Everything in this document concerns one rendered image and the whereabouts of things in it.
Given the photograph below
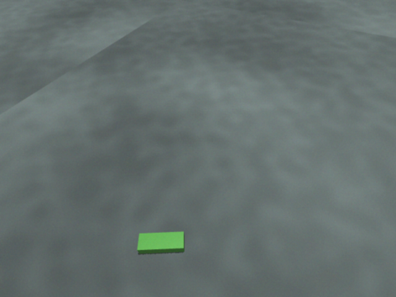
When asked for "carton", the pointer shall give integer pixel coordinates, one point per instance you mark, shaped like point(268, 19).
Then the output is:
point(160, 242)

